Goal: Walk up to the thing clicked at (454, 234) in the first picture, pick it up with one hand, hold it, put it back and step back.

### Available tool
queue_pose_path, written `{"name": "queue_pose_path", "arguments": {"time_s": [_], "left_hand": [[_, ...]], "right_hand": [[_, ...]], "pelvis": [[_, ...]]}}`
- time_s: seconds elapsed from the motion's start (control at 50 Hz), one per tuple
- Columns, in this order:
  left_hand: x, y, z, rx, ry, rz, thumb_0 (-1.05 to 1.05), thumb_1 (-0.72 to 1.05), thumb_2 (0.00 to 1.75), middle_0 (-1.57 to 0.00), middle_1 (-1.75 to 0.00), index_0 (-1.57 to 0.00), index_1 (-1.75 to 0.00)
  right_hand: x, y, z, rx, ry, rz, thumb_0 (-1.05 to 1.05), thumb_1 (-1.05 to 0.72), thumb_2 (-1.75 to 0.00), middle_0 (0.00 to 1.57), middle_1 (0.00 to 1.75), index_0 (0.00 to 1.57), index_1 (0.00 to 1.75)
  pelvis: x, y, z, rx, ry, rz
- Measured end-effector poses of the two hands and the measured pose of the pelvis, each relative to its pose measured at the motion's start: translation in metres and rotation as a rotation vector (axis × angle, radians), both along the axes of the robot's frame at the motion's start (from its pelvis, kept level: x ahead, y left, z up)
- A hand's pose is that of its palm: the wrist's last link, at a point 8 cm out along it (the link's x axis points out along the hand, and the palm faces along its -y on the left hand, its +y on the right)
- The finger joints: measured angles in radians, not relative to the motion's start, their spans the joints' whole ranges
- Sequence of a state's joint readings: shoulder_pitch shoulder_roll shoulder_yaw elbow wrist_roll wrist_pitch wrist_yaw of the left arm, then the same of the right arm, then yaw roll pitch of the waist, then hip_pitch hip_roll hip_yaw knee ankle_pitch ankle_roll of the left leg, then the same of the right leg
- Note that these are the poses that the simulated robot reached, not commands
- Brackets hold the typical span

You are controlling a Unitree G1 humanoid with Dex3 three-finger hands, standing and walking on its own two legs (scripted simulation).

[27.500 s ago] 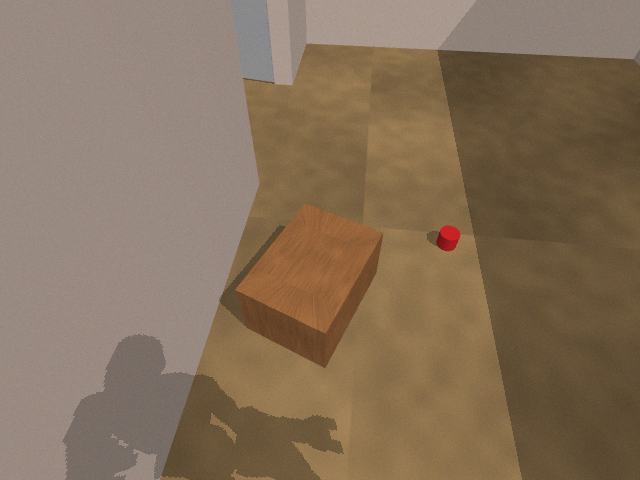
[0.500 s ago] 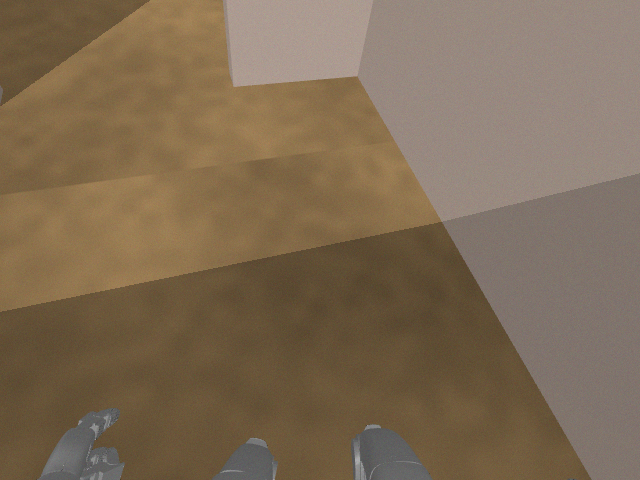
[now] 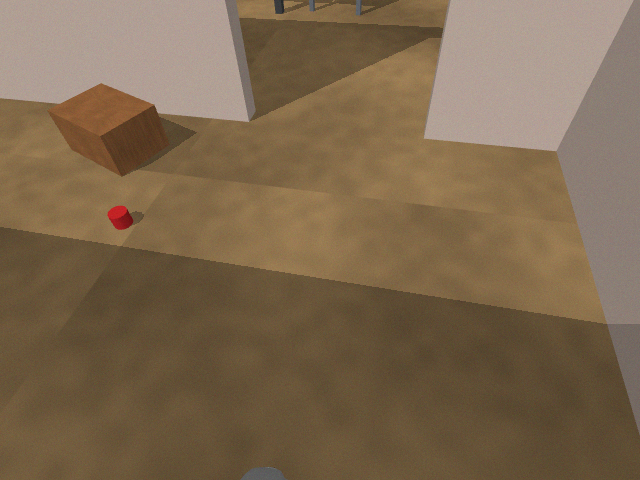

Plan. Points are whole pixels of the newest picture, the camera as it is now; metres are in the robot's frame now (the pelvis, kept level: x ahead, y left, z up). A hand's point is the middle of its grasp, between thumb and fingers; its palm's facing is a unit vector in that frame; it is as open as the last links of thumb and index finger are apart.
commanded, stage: walk up
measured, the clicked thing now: (120, 217) +1.20 +1.00 -0.74
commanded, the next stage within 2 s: stand in 1.68 s
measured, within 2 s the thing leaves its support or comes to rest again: neither
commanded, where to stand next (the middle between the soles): +0.12 +0.03 m, yaw +33 degrees
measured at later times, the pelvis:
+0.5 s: pelvis +0.06 +0.02 -0.01, yaw +20 degrees
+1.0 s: pelvis +0.06 +0.01 -0.03, yaw +31 degrees
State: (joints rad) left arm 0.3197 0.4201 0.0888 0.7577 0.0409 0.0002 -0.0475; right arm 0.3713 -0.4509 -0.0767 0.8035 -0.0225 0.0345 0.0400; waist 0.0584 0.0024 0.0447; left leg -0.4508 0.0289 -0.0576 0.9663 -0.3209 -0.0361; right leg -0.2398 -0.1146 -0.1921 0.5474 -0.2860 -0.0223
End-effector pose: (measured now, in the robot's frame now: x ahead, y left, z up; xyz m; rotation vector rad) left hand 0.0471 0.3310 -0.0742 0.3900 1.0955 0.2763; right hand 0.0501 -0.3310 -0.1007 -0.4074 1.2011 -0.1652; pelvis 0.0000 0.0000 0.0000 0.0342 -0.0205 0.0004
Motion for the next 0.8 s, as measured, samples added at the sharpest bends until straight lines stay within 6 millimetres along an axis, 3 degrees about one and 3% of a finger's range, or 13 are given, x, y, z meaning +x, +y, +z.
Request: {"name": "queue_pose_path", "arguments": {"time_s": [0.06,0.14,0.22,0.32,0.42,0.52,0.6,0.68,0.8], "left_hand": [[-0.028,0.011,-0.007,-0.014,0.012,0.053,0.00,0.90,0.90,-0.20,-0.30,-0.21,-0.30],[-0.062,0.027,-0.027,-0.048,0.066,0.129,0.00,0.90,0.90,-0.20,-0.30,-0.21,-0.30],[-0.076,0.034,-0.055,-0.087,0.122,0.189,0.00,0.91,0.90,-0.20,-0.30,-0.21,-0.29],[-0.056,0.018,-0.060,-0.160,0.083,0.208,0.01,0.91,0.90,-0.20,-0.30,-0.20,-0.29],[-0.033,0.010,-0.059,-0.171,0.027,0.250,0.00,0.91,0.90,-0.20,-0.30,-0.21,-0.29],[-0.016,0.004,-0.055,-0.130,0.012,0.311,0.00,0.91,0.90,-0.20,-0.30,-0.21,-0.29],[-0.005,-0.004,-0.050,-0.070,-0.002,0.336,0.00,0.91,0.90,-0.20,-0.30,-0.21,-0.29],[-0.006,-0.015,-0.036,-0.035,-0.024,0.352,0.00,0.91,0.90,-0.20,-0.30,-0.21,-0.29],[-0.027,-0.019,-0.020,0.004,-0.032,0.409,0.00,0.90,0.90,-0.20,-0.30,-0.21,-0.30]], "right_hand": [[0.019,0.009,0.006,-0.010,0.013,0.057,0.01,-0.91,-0.90,0.21,0.30,0.20,0.30],[0.059,0.028,0.016,-0.035,-0.038,0.137,0.01,-0.91,-0.90,0.21,0.30,0.20,0.30],[0.093,0.047,0.021,-0.079,-0.133,0.185,0.00,-0.91,-0.90,0.21,0.30,0.21,0.30],[0.115,0.063,0.032,-0.091,-0.148,0.223,0.00,-0.91,-0.89,0.21,0.30,0.21,0.30],[0.140,0.072,0.029,-0.083,-0.118,0.280,0.00,-0.90,-0.89,0.21,0.30,0.21,0.30],[0.175,0.073,0.011,-0.055,-0.097,0.349,0.00,-0.90,-0.89,0.21,0.30,0.21,0.30],[0.207,0.066,-0.017,-0.021,-0.096,0.379,0.00,-0.90,-0.89,0.21,0.30,0.21,0.30],[0.227,0.071,-0.032,0.006,-0.085,0.413,0.00,-0.91,-0.89,0.21,0.30,0.21,0.30],[0.239,0.077,-0.030,0.039,-0.052,0.482,0.00,-0.91,-0.89,0.21,0.30,0.21,0.30]], "pelvis": [[0.001,0.003,-0.001,-0.010,-0.001,0.048],[0.006,0.014,-0.007,-0.030,0.002,0.108],[0.014,0.028,-0.018,-0.008,-0.008,0.149],[0.031,0.034,-0.009,-0.025,-0.019,0.237],[0.049,0.031,-0.007,-0.029,-0.023,0.294],[0.062,0.018,-0.013,-0.027,-0.007,0.353],[0.070,0.004,-0.026,-0.033,0.002,0.377],[0.068,-0.008,-0.025,-0.013,-0.016,0.433],[0.069,-0.011,-0.017,0.014,-0.014,0.475]]}}
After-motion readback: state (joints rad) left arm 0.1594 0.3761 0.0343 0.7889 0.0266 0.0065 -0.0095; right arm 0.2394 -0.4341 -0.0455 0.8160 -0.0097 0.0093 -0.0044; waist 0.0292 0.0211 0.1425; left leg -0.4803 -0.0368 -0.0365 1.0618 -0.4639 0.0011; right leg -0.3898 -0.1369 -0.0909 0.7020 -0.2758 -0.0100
